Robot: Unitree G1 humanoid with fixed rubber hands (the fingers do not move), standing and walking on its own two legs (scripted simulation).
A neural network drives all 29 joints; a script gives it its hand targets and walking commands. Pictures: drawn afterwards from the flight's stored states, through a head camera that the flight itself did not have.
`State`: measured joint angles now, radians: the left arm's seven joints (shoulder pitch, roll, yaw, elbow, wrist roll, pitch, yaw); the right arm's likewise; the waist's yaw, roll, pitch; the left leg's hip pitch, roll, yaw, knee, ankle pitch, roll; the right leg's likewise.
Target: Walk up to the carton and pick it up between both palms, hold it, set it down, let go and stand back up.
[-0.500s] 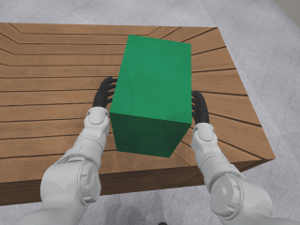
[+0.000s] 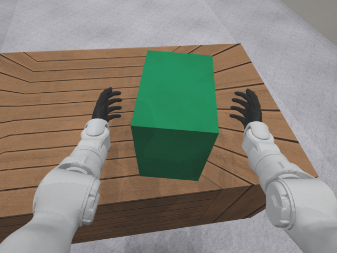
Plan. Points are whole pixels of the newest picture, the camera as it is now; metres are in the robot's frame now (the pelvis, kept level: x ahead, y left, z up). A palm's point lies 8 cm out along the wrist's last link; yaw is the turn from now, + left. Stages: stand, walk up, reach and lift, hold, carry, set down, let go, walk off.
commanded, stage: set down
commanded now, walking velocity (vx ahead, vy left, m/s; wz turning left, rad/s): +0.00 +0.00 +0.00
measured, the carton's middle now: (174, 119) +0.50 -0.03 -0.02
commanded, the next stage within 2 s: none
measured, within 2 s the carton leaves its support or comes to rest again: neither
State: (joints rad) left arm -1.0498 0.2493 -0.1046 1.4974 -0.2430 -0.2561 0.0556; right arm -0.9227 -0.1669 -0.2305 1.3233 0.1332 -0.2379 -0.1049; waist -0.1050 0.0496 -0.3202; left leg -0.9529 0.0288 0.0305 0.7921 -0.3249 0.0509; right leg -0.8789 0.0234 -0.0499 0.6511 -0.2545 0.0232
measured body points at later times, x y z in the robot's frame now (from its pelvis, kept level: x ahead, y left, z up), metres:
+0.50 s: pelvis -0.02 -0.02 +0.01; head +0.08 +0.02 +0.44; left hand +0.50 +0.16 +0.09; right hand +0.45 -0.22 +0.09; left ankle +0.01 +0.07 -0.70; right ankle +0.01 -0.14 -0.70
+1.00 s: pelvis +0.00 -0.03 +0.03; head +0.07 +0.00 +0.47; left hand +0.48 +0.15 +0.11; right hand +0.43 -0.22 +0.11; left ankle +0.01 +0.07 -0.70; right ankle +0.01 -0.14 -0.70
